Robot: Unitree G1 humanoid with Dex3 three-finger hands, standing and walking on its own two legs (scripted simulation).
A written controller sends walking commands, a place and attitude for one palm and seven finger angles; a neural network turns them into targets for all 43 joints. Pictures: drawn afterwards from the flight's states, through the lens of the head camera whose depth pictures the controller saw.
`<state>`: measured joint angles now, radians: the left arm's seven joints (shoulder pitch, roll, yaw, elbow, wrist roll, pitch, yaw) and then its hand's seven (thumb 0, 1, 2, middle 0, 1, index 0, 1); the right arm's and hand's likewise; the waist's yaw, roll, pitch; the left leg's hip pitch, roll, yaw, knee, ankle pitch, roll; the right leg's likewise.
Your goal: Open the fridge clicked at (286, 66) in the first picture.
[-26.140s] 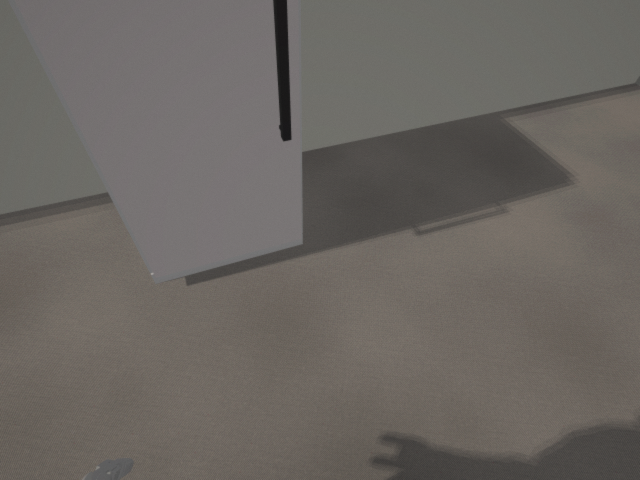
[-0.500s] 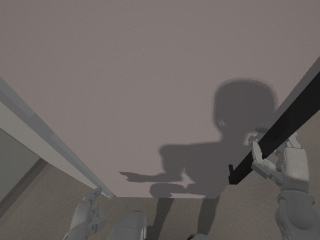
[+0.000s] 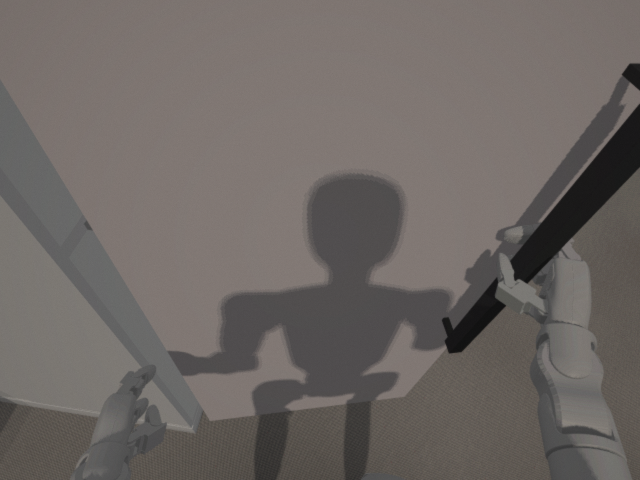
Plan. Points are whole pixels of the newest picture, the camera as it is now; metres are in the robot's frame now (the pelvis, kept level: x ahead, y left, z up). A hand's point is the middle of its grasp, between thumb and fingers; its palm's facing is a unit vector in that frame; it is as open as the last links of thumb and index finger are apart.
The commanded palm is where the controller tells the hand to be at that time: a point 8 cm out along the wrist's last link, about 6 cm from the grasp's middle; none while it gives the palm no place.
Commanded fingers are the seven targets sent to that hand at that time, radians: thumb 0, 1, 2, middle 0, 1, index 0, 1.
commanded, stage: stop walking and hold the door back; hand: right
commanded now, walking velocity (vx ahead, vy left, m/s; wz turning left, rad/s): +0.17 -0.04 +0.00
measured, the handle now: (513, 256) +0.38 -0.23 +0.08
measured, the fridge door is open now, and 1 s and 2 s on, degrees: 75 71 70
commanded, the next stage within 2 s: loosen the grip on the handle in 1.00 s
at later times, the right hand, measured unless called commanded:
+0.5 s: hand (505, 266) +0.35 -0.21 +0.09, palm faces +0.23 +0.95 -0.22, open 5.9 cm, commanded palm +0.33 -0.26 +0.09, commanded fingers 0.00 -0.90 -0.90 0.45 1.40 0.45 1.40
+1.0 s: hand (502, 259) +0.36 -0.21 +0.09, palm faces +0.19 +0.96 -0.20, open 5.8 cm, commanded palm +0.34 -0.26 +0.09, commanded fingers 0.00 -0.90 -0.90 0.45 1.40 0.45 1.40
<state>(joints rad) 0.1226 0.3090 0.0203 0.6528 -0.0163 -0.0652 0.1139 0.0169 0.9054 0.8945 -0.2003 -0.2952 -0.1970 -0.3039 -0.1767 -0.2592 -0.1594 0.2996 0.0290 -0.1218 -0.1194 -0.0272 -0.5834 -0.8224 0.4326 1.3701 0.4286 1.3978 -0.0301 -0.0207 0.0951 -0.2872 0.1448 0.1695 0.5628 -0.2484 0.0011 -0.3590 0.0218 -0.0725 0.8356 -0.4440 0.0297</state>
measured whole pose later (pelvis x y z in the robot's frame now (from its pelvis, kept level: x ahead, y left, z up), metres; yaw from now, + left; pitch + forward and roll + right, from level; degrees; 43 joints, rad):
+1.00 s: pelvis -0.05 -0.02 -0.01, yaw +0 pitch -1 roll +0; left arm 0.22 0.23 -0.04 0.72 -0.04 -0.06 0.10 0.01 0.90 0.89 -0.21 -0.30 -0.20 -0.30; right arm -0.59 -0.29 -0.17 0.76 0.05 -0.16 -0.06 0.02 -0.66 -0.79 0.42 1.35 0.41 1.40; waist 0.01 -0.05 0.10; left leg -0.27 0.01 0.06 0.57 -0.28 0.02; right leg -0.29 -0.06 -0.08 0.57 -0.25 0.01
